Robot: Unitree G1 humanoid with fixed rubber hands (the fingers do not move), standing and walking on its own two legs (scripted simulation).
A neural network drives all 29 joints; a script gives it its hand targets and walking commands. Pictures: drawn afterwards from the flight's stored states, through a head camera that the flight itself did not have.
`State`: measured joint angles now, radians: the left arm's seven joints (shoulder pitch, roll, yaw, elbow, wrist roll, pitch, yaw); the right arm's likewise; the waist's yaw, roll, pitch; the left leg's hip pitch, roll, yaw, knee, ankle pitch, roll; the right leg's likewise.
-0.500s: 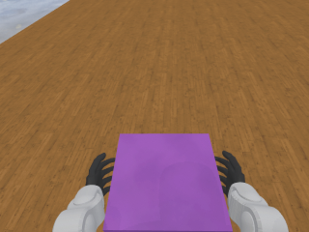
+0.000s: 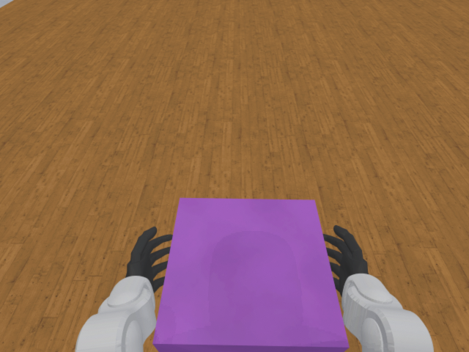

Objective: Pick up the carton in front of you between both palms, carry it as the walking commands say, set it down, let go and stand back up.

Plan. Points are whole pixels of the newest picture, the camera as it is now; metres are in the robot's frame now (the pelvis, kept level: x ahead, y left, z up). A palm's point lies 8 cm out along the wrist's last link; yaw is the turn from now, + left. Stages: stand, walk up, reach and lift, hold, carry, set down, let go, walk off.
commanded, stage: carry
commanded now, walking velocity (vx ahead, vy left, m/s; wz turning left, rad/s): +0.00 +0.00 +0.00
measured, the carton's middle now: (245, 295) +0.24 +0.00 +0.00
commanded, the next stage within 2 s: none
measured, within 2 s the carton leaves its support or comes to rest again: neither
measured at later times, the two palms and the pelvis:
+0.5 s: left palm (161, 190) +0.38 +0.14 +0.10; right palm (333, 185) +0.39 -0.16 +0.10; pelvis +0.16 -0.02 +0.01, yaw +2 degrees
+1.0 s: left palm (166, 197) +0.38 +0.13 +0.08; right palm (331, 191) +0.40 -0.17 +0.07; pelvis +0.16 -0.03 +0.01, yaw +2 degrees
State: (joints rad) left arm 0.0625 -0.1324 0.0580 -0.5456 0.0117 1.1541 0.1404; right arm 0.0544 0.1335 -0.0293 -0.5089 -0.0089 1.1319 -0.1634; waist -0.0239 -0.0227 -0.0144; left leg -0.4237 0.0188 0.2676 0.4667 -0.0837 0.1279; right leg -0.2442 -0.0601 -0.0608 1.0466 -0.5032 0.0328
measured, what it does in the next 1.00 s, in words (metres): walks ahead: right foot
